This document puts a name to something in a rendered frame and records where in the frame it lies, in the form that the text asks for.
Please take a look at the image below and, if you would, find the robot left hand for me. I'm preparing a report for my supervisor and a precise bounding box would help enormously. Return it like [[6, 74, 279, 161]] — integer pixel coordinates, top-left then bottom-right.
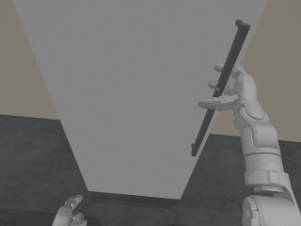
[[52, 194, 87, 226]]

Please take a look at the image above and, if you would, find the robot right upper arm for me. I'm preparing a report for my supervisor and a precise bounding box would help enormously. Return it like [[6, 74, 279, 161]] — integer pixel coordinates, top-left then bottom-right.
[[242, 195, 301, 226]]

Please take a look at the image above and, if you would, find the robot right forearm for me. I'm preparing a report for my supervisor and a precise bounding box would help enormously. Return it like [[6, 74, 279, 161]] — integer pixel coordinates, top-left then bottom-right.
[[233, 99, 301, 218]]

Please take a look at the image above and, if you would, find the handle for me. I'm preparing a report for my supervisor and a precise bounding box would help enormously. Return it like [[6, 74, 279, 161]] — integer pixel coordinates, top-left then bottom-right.
[[191, 20, 250, 156]]

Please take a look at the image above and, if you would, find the robot right hand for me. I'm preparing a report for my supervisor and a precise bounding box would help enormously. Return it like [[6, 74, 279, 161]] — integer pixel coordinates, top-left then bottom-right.
[[198, 62, 257, 112]]

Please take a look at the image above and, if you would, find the fridge door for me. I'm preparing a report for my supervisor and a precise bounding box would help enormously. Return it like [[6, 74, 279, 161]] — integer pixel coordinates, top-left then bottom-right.
[[12, 0, 269, 200]]

